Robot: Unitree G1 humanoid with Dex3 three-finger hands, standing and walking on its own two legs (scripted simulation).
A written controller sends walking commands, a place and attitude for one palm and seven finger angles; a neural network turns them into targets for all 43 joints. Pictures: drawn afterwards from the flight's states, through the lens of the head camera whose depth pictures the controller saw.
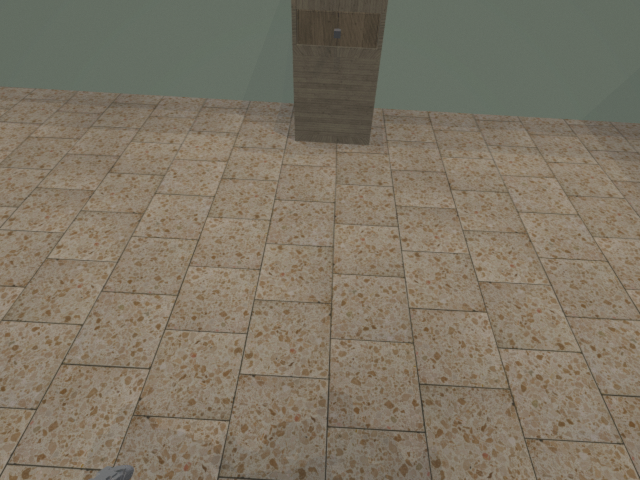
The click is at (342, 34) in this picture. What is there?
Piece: drawer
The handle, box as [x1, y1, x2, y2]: [334, 28, 340, 37]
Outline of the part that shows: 340,29 334,29 334,37 340,36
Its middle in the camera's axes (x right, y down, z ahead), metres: +0.07 -0.97 +1.81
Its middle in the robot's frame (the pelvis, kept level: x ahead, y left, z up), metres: +2.00 +0.01 -0.15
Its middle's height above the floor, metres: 0.62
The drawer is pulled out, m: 0.00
